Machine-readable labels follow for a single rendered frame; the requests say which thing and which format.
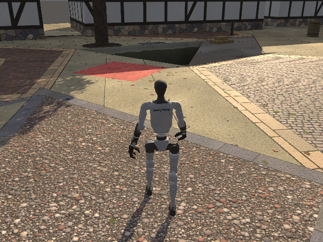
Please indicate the left robot thigh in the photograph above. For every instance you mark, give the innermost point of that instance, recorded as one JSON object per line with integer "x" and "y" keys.
{"x": 149, "y": 149}

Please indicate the left robot forearm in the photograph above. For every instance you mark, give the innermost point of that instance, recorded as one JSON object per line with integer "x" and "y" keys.
{"x": 135, "y": 137}

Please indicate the left robot upper arm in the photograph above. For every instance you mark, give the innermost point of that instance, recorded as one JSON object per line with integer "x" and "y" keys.
{"x": 142, "y": 116}

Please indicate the robot torso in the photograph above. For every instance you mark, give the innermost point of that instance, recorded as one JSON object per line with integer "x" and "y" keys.
{"x": 161, "y": 121}

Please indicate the right robot forearm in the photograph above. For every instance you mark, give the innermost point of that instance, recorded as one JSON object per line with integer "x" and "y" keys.
{"x": 183, "y": 129}

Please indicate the robot right hand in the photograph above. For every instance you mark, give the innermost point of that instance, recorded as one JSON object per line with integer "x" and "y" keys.
{"x": 181, "y": 138}

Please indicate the robot left hand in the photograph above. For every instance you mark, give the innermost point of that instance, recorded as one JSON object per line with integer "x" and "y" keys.
{"x": 131, "y": 152}

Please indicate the right robot upper arm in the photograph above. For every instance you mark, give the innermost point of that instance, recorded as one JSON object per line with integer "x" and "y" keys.
{"x": 179, "y": 113}

